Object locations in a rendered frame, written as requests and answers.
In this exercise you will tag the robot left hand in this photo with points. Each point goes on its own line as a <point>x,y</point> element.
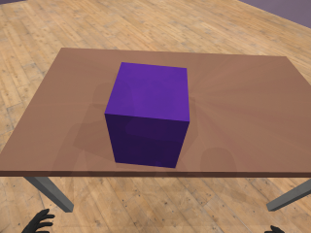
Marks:
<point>35,223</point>

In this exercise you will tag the carton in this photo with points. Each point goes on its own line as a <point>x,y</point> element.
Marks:
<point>148,114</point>

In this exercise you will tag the table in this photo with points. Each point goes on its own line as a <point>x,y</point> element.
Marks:
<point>250,117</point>

